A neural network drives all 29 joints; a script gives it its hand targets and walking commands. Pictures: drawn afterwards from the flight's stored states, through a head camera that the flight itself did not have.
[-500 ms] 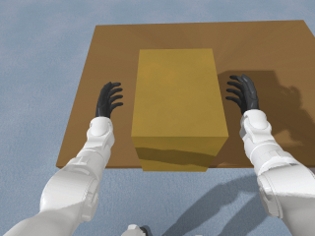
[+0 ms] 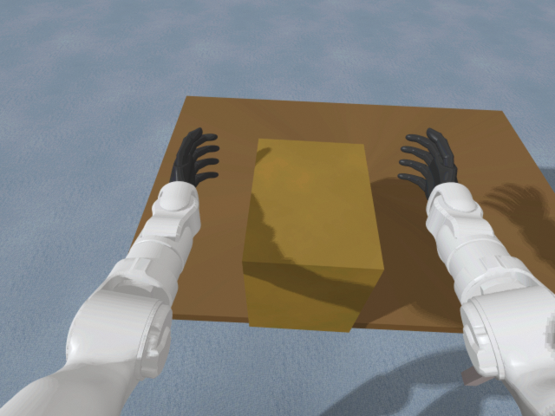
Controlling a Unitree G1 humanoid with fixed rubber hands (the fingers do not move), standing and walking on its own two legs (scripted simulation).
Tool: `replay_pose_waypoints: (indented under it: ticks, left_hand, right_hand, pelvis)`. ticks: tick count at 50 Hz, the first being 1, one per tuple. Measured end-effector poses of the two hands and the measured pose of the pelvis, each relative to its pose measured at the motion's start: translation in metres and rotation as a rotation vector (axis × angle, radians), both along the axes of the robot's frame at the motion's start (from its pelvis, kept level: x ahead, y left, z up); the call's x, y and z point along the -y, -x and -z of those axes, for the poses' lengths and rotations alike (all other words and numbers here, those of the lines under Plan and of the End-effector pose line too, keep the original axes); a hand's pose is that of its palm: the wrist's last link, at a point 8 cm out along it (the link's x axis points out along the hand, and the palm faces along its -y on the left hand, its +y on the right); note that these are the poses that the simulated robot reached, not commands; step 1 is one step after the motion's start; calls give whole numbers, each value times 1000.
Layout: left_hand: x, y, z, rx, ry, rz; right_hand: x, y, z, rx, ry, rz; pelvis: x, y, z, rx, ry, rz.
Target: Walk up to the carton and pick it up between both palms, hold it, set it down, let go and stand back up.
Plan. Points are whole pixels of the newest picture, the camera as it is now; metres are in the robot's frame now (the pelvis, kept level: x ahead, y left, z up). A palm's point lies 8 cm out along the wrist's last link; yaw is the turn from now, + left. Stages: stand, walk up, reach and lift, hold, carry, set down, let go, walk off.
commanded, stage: set down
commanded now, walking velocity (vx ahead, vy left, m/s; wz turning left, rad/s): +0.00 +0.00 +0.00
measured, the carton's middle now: (304, 237) +0.45 +0.00 -0.05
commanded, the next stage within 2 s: none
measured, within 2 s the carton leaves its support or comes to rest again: neither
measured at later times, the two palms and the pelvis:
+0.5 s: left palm (178, 234) +0.37 +0.19 +0.06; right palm (431, 240) +0.39 -0.18 +0.07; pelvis +0.01 +0.00 +0.01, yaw +0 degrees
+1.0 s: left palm (176, 293) +0.30 +0.19 +0.01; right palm (438, 304) +0.31 -0.19 +0.01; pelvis +0.02 +0.00 +0.01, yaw +0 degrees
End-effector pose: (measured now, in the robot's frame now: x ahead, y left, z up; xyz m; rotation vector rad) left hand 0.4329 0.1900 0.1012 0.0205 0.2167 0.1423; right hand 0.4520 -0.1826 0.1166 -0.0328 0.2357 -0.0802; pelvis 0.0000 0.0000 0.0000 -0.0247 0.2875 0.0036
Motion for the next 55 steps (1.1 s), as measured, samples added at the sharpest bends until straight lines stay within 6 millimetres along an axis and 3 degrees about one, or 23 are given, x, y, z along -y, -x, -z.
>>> replay_pose_waypoints:
  ticks: [8, 13, 26, 38, 55]
  left_hand:
    - [1, -1, -23, -11, -12, 12]
    - [1, 7, -22, -23, -22, 25]
    - [-2, 69, 48, -67, 0, 2]
    - [6, 92, 57, -29, 4, 13]
    - [0, 151, 105, -57, -10, -3]
  right_hand:
    - [2, 1, -19, -7, -6, -5]
    - [1, 10, -16, -12, 3, -11]
    - [-6, 69, 54, -33, -22, -27]
    - [5, 98, 67, -10, -6, -13]
    - [9, 158, 114, -49, -9, 1]
  pelvis:
    - [0, -1, -7, 59, -4, 4]
    - [0, -3, -11, 117, -9, 6]
    - [-1, -9, -14, 192, -15, -4]
    - [-1, -13, -15, 229, -22, 0]
    - [-2, -19, -13, 262, -24, -1]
